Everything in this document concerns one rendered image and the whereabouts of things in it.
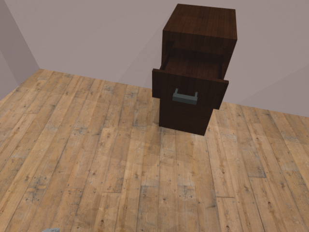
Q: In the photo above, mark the handle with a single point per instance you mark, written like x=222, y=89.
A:
x=184, y=98

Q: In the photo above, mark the cabinet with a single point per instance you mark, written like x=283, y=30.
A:
x=199, y=28

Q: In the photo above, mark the drawer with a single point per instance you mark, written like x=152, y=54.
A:
x=191, y=71

